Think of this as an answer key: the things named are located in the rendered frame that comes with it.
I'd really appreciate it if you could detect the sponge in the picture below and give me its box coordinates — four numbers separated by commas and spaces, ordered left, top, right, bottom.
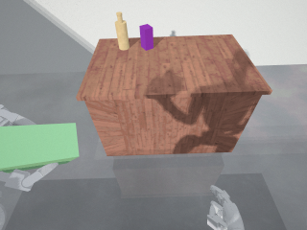
0, 123, 80, 173

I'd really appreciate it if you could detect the left robot hand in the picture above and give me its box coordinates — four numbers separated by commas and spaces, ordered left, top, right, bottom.
0, 104, 59, 192

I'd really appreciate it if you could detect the right robot hand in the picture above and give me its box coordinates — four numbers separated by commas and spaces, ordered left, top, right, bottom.
207, 185, 245, 230

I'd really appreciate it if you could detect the table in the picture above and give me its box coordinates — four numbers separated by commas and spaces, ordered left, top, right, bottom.
76, 34, 272, 156

